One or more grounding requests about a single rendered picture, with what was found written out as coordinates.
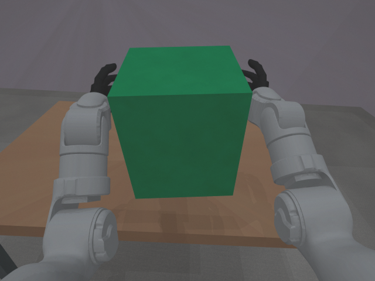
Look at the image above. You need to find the table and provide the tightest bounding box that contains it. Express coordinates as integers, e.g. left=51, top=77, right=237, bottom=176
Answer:
left=0, top=101, right=297, bottom=280

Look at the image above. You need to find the left robot hand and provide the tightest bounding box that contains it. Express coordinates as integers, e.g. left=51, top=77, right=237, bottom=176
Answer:
left=90, top=63, right=117, bottom=96

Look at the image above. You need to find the left robot forearm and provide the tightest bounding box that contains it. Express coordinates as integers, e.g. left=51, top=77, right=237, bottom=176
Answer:
left=43, top=92, right=111, bottom=255

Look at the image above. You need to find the carton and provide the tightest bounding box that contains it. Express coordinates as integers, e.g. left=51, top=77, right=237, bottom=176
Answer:
left=107, top=46, right=253, bottom=199

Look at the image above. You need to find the robot right upper arm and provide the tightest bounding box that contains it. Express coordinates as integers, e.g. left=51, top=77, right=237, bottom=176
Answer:
left=274, top=186, right=375, bottom=281

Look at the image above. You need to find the robot left upper arm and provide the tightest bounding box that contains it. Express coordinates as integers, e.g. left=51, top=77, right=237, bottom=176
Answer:
left=0, top=207, right=119, bottom=281

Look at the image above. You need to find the right robot forearm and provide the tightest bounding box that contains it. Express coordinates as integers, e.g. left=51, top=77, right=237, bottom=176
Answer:
left=248, top=87, right=353, bottom=231

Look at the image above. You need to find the right robot hand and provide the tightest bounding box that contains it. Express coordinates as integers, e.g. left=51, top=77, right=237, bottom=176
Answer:
left=242, top=59, right=269, bottom=91

